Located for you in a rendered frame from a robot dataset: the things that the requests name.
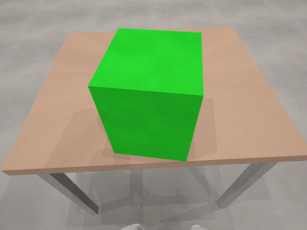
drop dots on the carton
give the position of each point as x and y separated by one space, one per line
148 90

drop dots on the table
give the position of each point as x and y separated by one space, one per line
241 121

